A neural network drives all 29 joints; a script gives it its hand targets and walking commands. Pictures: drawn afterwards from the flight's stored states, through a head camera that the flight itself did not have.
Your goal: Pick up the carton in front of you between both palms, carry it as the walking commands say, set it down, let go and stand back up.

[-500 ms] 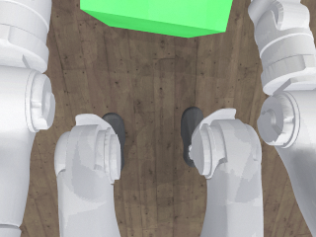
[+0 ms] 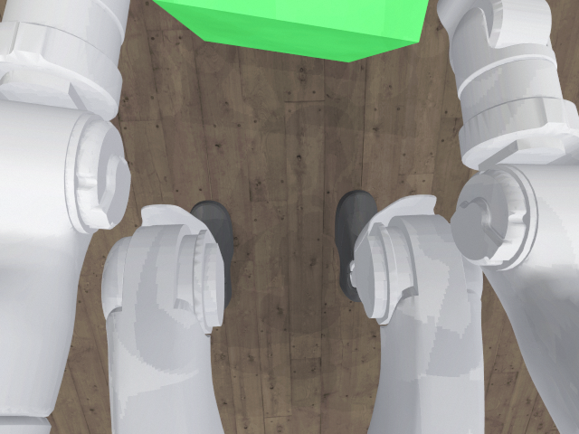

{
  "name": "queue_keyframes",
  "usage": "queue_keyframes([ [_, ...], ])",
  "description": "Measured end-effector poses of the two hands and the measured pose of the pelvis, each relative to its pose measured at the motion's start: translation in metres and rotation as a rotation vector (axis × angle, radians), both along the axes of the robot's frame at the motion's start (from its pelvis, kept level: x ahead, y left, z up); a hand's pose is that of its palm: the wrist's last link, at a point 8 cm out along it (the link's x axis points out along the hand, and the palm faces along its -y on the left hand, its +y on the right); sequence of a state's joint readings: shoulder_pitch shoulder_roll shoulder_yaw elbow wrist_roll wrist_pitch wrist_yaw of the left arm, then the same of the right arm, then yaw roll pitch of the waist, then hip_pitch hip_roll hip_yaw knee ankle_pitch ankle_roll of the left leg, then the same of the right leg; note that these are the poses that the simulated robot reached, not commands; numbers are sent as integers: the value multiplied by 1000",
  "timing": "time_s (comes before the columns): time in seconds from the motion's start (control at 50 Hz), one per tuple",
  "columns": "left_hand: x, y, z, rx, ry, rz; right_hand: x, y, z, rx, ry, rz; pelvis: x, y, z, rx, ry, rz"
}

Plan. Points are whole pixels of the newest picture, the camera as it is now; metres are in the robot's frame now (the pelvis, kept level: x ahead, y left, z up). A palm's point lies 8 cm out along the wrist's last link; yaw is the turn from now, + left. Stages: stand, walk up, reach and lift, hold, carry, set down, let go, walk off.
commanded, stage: reach and lift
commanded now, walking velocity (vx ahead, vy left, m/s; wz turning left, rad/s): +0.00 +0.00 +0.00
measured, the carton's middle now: out of the picture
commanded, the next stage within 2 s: none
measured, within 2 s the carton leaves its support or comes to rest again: leaves its support in 0.24 s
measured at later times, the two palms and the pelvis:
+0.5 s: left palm out of the picture +0.55 +0.15 -0.04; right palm out of the picture +0.53 -0.15 -0.05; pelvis +0.01 -0.01 +0.04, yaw +2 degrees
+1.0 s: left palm out of the picture +0.50 +0.15 +0.10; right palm out of the picture +0.50 -0.15 +0.10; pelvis +0.01 -0.01 +0.15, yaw +2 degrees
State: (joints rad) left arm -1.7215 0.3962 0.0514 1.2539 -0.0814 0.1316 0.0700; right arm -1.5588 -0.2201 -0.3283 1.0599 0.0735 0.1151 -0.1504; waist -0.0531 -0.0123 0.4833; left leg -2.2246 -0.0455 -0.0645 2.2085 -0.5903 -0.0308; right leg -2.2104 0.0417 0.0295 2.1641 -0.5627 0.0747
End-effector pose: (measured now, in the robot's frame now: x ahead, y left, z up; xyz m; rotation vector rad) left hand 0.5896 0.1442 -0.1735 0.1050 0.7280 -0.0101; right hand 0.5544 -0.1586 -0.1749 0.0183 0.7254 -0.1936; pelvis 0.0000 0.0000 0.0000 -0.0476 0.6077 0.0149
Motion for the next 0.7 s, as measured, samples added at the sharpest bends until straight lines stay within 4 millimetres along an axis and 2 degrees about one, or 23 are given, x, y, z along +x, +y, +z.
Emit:
queue_keyframes([
  [0.18,-4,1,-2,-41,6,-1,6,-4,4,16,23,28,11,1,-9,3,20,-1],
  [0.28,-12,2,9,-20,-3,43,4,2,20,0,11,-6,15,0,-6,5,57,0],
  [0.34,-17,3,34,-23,-28,68,-1,6,42,0,-16,-24,15,-1,0,10,85,5],
  [0.46,-32,8,110,-47,-62,110,-16,12,108,23,-55,-17,9,-5,27,14,121,20],
  [0.52,-43,9,141,-44,-48,118,-26,13,138,22,-40,-11,4,-6,45,13,134,24],
  [0.6,-56,9,172,-36,-30,116,-38,12,169,13,-20,-2,-3,-8,69,16,145,24],
  [0.7,-66,7,198,-33,-33,117,-46,10,197,8,-24,3,-8,-8,91,21,153,21],
])
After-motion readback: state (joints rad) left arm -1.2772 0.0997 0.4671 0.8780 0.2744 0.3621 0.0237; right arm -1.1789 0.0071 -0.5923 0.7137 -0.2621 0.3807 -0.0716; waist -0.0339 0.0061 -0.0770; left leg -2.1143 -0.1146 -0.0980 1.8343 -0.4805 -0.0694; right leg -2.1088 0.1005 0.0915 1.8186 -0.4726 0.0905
